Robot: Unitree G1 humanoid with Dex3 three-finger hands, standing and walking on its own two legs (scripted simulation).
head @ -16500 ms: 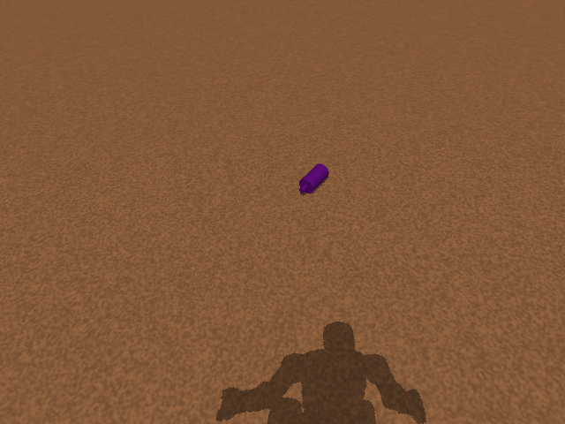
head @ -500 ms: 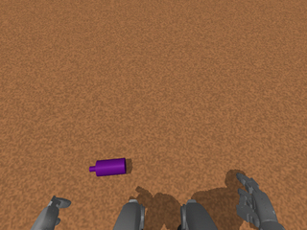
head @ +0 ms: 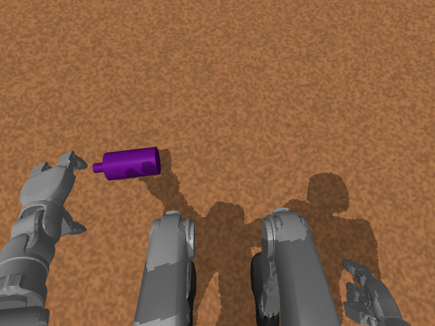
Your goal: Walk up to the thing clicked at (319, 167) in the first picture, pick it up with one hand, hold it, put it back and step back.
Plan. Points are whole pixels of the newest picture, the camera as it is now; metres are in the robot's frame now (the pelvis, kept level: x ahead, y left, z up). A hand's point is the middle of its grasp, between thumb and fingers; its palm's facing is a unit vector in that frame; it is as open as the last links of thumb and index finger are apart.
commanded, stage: rise first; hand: left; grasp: from above
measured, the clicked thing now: (126, 164) +0.49 +0.30 -0.39
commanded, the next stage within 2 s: approach in 1.28 s
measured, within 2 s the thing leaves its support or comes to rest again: neither
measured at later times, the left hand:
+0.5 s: hand (87, 182) +0.40 +0.33 -0.22, palm faces -0.47 -0.05 -0.88, open 14.2 cm
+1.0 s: hand (99, 174) +0.43 +0.33 -0.26, palm faces -0.46 -0.06 -0.88, open 14.1 cm
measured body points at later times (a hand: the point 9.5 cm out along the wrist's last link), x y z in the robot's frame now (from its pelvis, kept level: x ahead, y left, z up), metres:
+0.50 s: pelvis +0.00 +0.01 -0.06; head +0.22 +0.07 +0.32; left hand +0.42 +0.33 -0.17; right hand +0.09 -0.27 -0.18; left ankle +0.08 +0.12 -0.40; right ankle +0.10 -0.11 -0.40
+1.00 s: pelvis +0.01 +0.01 -0.09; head +0.25 +0.06 +0.29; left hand +0.45 +0.33 -0.21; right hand +0.08 -0.27 -0.21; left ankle +0.08 +0.12 -0.40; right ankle +0.10 -0.11 -0.40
